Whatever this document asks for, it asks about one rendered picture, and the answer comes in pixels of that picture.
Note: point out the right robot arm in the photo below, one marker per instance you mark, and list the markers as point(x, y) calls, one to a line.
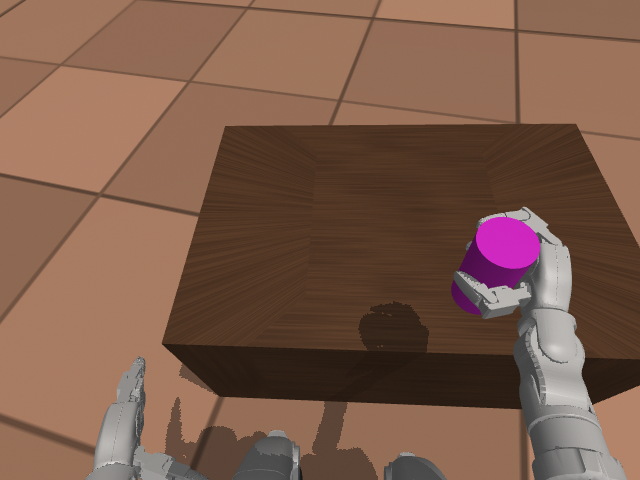
point(565, 433)

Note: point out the right robot hand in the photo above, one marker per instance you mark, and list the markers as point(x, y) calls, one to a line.
point(547, 283)

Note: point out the can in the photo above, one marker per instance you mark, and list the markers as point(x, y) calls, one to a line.
point(501, 252)

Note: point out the left robot hand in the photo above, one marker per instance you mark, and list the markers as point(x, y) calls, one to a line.
point(119, 437)

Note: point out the left robot arm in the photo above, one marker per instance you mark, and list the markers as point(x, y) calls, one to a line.
point(113, 472)

